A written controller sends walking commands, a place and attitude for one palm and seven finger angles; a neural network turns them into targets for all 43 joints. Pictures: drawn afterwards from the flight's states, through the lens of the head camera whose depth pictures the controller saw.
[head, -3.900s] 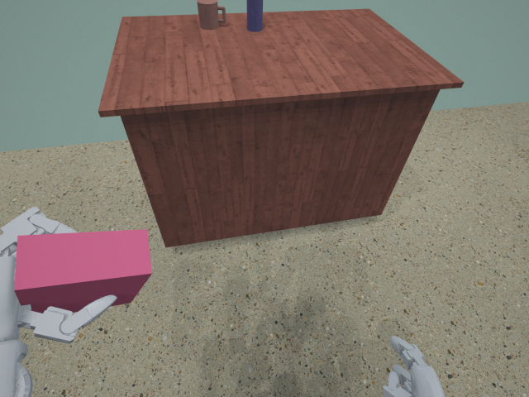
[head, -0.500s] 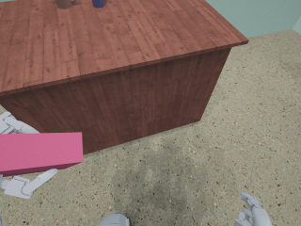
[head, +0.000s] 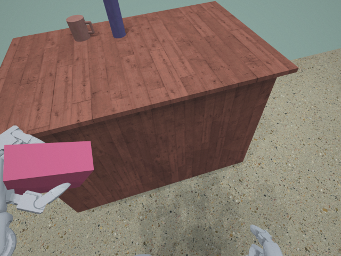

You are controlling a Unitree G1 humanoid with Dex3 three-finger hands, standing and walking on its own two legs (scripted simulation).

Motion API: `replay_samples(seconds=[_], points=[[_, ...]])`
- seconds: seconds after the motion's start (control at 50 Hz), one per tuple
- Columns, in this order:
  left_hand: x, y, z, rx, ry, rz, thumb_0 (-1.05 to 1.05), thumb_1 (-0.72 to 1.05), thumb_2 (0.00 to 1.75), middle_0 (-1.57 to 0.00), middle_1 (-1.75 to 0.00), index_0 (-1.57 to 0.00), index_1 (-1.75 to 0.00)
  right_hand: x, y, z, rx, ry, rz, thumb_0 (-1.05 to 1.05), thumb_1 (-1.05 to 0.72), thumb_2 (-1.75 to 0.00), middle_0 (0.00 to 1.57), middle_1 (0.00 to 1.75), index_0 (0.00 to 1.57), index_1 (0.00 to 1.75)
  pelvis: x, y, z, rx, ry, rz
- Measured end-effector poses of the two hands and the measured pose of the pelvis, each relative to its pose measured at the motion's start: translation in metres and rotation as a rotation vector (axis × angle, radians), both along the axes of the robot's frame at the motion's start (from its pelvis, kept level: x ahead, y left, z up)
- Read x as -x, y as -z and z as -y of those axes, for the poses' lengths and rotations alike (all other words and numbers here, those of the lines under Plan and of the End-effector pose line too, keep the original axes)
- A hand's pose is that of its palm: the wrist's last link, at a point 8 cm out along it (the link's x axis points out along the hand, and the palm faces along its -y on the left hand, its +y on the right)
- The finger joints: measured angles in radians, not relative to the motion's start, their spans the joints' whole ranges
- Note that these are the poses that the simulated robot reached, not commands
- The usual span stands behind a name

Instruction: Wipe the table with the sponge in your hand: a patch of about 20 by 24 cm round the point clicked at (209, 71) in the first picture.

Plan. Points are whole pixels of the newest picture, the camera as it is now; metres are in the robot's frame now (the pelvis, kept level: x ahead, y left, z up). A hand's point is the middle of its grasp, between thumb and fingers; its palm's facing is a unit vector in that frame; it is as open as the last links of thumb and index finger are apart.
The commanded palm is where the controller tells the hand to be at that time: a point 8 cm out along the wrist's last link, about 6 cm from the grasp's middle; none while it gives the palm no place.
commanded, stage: take the last steps up to it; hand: left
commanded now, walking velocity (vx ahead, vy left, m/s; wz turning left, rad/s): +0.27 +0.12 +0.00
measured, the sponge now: (61, 169) +0.23 +0.21 +0.16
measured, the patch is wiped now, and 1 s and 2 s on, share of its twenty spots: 0.00 0.00 0.00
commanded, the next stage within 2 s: come to a stop and stand still in 0.48 s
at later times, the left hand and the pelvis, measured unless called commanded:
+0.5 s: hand (40, 115) +0.33 +0.29 +0.19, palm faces +0.40 -0.82 -0.42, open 9.6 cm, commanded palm +0.27 +0.32 +0.19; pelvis +0.10 +0.05 +0.01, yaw -2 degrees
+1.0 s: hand (73, 123) +0.32 +0.22 +0.17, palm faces +0.31 -0.82 -0.47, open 9.6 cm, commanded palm +0.26 +0.28 +0.19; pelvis +0.10 +0.00 +0.01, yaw -1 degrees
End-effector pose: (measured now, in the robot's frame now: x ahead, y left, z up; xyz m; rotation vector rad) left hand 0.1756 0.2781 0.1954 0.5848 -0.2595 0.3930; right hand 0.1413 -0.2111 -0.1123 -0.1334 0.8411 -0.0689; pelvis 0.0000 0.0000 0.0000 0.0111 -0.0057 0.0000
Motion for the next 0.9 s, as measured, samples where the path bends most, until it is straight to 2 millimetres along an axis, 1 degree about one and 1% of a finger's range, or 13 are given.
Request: replay_samples(seconds=[0.06,0.12,0.18,0.24,0.34,0.42,0.46,0.56,0.64,0.7,0.78,0.84,0.9], points=[[-0.019,0.010,0.004,0.063,-0.002,-0.036,0.00,-0.44,0.98,-0.82,-1.32,-0.81,-1.32,-0.011,-0.009,0.021,0.045,0.015,-0.025,0.01,-0.90,-0.90,0.21,0.30,0.21,0.30,-0.012,-0.007,0.002,-0.018,0.003,-0.001],[-0.035,0.013,0.010,0.069,0.038,-0.072,0.00,-0.44,0.98,-0.82,-1.32,-0.81,-1.32,-0.023,-0.024,0.038,0.095,0.042,-0.021,0.01,-0.91,-0.90,0.20,0.30,0.20,0.30,-0.024,-0.014,0.001,-0.026,0.003,-0.012],[-0.050,0.006,0.014,0.040,0.100,-0.074,0.00,-0.44,0.98,-0.82,-1.32,-0.81,-1.32,-0.036,-0.038,0.048,0.141,0.063,-0.008,0.01,-0.91,-0.90,0.20,0.30,0.20,0.30,-0.036,-0.018,-0.002,-0.030,0.002,-0.019],[-0.063,-0.006,0.008,-0.001,0.145,-0.037,0.00,-0.44,0.98,-0.82,-1.32,-0.81,-1.32,-0.051,-0.049,0.049,0.179,0.076,0.010,0.01,-0.91,-0.90,0.20,0.30,0.20,0.30,-0.050,-0.017,-0.011,-0.027,0.011,-0.020],[-0.085,-0.015,-0.021,-0.045,0.158,0.082,0.00,-0.44,0.98,-0.82,-1.32,-0.81,-1.32,-0.079,-0.049,0.029,0.209,0.114,0.062,0.01,-0.91,-0.90,0.20,0.30,0.20,0.30,-0.080,-0.002,-0.036,-0.008,0.028,-0.003],[-0.107,-0.007,-0.047,-0.013,0.107,0.103,0.00,-0.44,0.98,-0.82,-1.32,-0.81,-1.32,-0.098,-0.046,-0.005,0.141,0.115,0.085,0.01,-0.91,-0.90,0.20,0.30,0.20,0.30,-0.091,-0.003,-0.044,0.001,0.031,0.010],[-0.114,-0.006,-0.052,0.013,0.087,0.092,0.00,-0.44,0.98,-0.82,-1.32,-0.81,-1.32,-0.105,-0.046,-0.023,0.095,0.093,0.093,0.01,-0.91,-0.90,0.20,0.30,0.20,0.30,-0.096,-0.006,-0.046,0.012,0.031,0.008],[-0.115,-0.011,-0.037,0.051,0.123,0.070,0.00,-0.44,0.98,-0.82,-1.32,-0.81,-1.32,-0.116,-0.044,-0.056,0.012,0.034,0.105,0.01,-0.90,-0.90,0.20,0.30,0.20,0.30,-0.107,-0.011,-0.047,0.017,0.032,0.002],[-0.113,-0.019,-0.025,0.014,0.136,0.049,0.00,-0.44,0.98,-0.82,-1.32,-0.81,-1.32,-0.122,-0.036,-0.062,-0.019,0.002,0.092,0.01,-0.90,-0.90,0.21,0.30,0.21,0.30,-0.114,-0.012,-0.042,0.009,0.025,0.004],[-0.114,-0.020,-0.022,-0.021,0.090,0.032,0.00,-0.44,0.98,-0.82,-1.32,-0.81,-1.32,-0.126,-0.027,-0.055,-0.034,-0.011,0.082,0.01,-0.90,-0.90,0.21,0.30,0.21,0.30,-0.118,-0.009,-0.031,-0.004,0.021,0.010],[-0.119,-0.010,-0.017,-0.001,0.010,-0.004,0.00,-0.44,0.98,-0.82,-1.32,-0.81,-1.32,-0.131,-0.015,-0.031,-0.034,-0.009,0.072,0.01,-0.90,-0.90,0.21,0.30,0.21,0.30,-0.120,-0.005,-0.019,0.007,0.017,0.025],[-0.123,0.001,-0.007,0.056,0.002,-0.038,0.00,-0.44,0.98,-0.82,-1.32,-0.81,-1.32,-0.130,-0.018,-0.008,-0.007,0.008,0.064,0.01,-0.90,-0.90,0.21,0.30,0.21,0.30,-0.116,-0.008,-0.012,-0.019,0.020,0.023],[-0.124,0.008,0.005,0.081,0.032,-0.070,0.00,-0.44,0.98,-0.82,-1.32,-0.81,-1.32,-0.125,-0.029,0.014,0.043,0.036,0.068,0.01,-0.90,-0.90,0.20,0.30,0.20,0.30,-0.110,-0.012,-0.008,-0.042,0.021,0.019]])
